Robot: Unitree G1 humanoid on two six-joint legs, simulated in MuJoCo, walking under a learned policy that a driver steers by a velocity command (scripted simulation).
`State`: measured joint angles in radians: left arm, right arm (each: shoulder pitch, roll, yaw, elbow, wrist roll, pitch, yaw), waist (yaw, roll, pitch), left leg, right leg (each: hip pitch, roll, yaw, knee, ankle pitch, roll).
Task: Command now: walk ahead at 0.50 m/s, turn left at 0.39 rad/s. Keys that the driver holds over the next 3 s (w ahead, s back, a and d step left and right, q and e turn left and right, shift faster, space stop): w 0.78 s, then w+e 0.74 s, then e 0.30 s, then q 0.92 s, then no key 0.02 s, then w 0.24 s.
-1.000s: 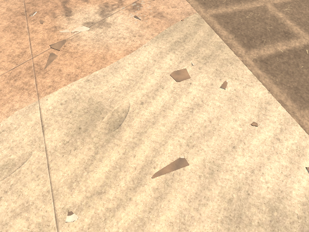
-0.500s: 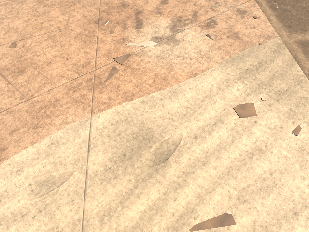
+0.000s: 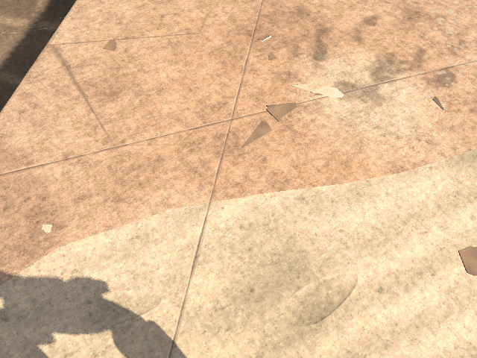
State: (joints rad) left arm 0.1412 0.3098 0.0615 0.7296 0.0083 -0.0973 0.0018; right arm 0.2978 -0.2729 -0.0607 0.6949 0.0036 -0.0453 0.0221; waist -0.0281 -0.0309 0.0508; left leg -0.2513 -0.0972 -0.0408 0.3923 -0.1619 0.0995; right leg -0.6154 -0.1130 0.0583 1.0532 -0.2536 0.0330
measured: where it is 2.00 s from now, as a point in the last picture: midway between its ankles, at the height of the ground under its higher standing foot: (264, 186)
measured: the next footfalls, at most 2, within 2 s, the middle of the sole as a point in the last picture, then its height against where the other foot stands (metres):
right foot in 0.32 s outside the picture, level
left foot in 0.84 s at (195, 293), level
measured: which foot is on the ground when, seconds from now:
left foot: down 0.00-0.32, up 0.34-0.82, down 0.84-1.00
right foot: up 0.00-0.30, down 0.32-0.84, up 0.86-1.00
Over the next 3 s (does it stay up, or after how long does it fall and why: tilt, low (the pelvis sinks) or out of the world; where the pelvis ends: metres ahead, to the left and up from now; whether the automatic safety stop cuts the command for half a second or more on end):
stays up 1.10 -0.11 -0.01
